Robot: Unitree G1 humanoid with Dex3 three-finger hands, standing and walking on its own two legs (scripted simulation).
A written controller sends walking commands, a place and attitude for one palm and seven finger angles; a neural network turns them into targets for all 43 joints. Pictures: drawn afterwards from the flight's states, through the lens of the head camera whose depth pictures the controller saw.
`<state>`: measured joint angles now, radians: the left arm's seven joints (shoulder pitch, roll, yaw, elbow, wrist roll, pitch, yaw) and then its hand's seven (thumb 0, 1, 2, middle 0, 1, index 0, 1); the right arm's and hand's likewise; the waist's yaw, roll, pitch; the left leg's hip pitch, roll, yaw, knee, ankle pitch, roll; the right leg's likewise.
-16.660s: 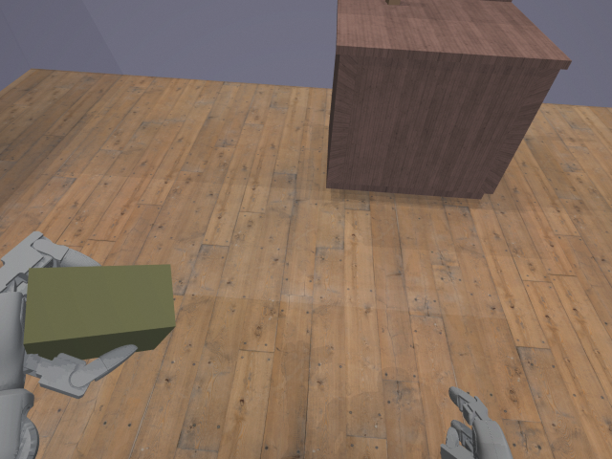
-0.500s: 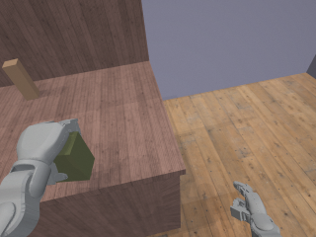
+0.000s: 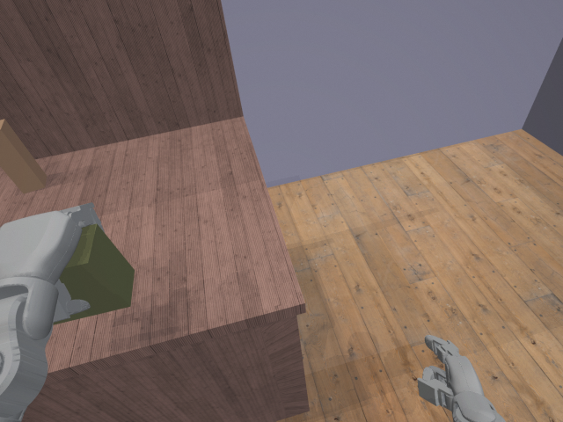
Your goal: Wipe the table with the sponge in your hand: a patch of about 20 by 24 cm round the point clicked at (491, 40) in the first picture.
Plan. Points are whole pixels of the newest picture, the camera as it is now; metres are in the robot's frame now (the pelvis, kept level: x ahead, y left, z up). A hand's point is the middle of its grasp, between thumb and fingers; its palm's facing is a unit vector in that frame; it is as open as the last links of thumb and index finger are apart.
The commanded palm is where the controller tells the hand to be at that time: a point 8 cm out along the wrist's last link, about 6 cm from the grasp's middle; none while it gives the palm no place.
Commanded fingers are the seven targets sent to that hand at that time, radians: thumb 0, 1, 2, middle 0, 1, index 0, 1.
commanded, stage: move the sponge above the wiping area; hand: left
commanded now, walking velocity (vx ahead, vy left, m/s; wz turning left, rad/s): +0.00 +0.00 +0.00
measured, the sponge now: (81, 283) +0.23 +0.32 +0.11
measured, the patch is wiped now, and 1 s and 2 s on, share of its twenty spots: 0.00 0.00 0.00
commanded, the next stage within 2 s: none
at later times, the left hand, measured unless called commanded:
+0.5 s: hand (57, 260) +0.24 +0.34 +0.14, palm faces +0.14 -0.02 -0.99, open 10.4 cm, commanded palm +0.21 +0.32 +0.19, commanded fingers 0.00 0.10 1.30 -1.20 -1.60 -1.20 -1.60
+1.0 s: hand (66, 262) +0.26 +0.35 +0.12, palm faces +0.10 -0.08 -0.99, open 10.4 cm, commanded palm +0.22 +0.33 +0.17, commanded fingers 0.00 0.10 1.30 -1.20 -1.60 -1.20 -1.60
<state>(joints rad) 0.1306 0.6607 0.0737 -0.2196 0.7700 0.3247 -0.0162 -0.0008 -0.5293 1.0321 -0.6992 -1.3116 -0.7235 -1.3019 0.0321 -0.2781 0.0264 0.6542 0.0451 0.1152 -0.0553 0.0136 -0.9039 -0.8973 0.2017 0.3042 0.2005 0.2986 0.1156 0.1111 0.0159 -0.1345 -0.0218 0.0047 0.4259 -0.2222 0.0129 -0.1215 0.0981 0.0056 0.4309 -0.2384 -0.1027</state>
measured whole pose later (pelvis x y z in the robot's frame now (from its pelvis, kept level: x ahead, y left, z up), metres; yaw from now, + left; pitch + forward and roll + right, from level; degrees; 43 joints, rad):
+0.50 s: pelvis +0.00 +0.02 +0.00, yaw +0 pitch -3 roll +1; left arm 0.06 0.61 0.07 -0.09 0.79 0.36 0.02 0.00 -0.53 1.03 -0.70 -1.31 -0.73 -1.30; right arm 0.03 -0.27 0.03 0.67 0.06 0.12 -0.05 0.01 -0.90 -0.90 0.20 0.30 0.20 0.30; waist 0.10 0.12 0.00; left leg -0.15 -0.04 0.01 0.41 -0.21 0.03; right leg -0.14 0.08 0.01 0.42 -0.23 -0.08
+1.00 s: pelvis +0.01 +0.05 +0.00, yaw +1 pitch -2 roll +0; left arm 0.05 0.53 -0.01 -0.12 0.82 0.45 0.01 0.00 -0.52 1.04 -0.70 -1.30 -0.73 -1.29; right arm 0.02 -0.26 0.04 0.66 0.06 0.16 -0.02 0.01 -0.90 -0.90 0.20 0.30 0.20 0.30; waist 0.10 0.13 -0.01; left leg -0.14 -0.08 0.01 0.37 -0.20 0.07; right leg -0.13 0.04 0.02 0.39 -0.23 -0.04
